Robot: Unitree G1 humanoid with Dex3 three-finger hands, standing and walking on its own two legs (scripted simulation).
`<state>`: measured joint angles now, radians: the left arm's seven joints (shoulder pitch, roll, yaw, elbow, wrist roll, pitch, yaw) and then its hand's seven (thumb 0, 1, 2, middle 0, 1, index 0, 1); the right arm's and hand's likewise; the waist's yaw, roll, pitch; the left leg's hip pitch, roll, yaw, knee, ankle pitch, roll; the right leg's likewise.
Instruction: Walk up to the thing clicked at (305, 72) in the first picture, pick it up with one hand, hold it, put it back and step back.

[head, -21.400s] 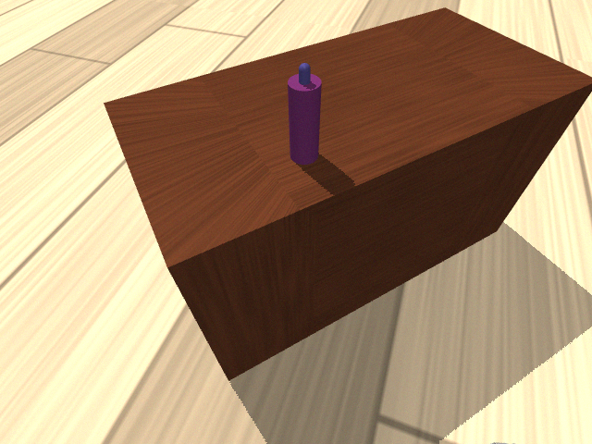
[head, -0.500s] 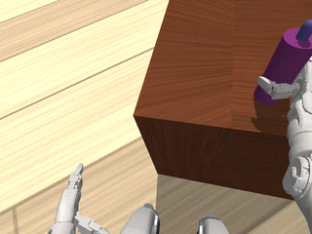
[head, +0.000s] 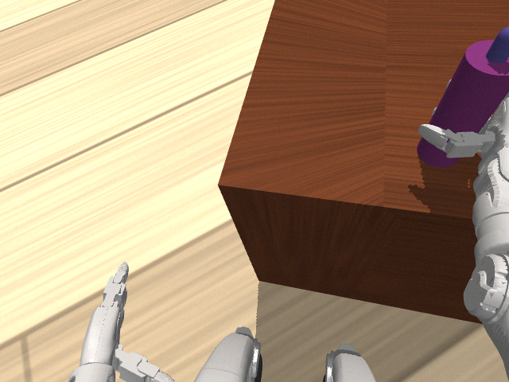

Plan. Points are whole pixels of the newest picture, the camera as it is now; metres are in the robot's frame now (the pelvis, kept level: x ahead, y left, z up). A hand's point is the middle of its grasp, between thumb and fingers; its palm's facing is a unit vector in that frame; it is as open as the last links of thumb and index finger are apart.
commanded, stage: open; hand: right
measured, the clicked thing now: (467, 103) +0.50 -0.22 +0.11
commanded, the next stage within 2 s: withdraw in 0.24 s
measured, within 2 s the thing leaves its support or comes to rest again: neither
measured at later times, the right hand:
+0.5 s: hand (467, 113) +0.50 -0.23 +0.08, palm faces +0.19 +0.98 +0.02, open 15.0 cm
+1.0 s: hand out of the picture +0.47 -0.34 +0.17, palm faces +0.35 +0.91 -0.23, open 17.3 cm
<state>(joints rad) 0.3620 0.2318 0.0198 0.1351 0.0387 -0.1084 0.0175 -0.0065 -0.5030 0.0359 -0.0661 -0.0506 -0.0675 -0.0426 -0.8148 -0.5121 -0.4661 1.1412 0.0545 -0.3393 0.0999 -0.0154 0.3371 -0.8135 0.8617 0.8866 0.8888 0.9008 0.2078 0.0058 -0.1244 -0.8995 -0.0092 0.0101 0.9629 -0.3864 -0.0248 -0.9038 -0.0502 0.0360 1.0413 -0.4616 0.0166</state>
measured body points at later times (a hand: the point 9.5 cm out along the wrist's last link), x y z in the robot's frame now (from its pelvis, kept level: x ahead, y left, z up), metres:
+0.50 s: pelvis +0.01 +0.00 +0.00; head +0.10 -0.03 +0.44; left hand +0.15 +0.26 -0.01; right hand +0.49 -0.28 +0.08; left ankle +0.04 +0.14 -0.67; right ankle +0.02 -0.13 -0.67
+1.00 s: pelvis +0.02 -0.01 +0.04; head +0.08 -0.01 +0.49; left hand +0.17 +0.24 -0.01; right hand +0.45 -0.38 +0.19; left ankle +0.04 +0.14 -0.67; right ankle +0.02 -0.13 -0.67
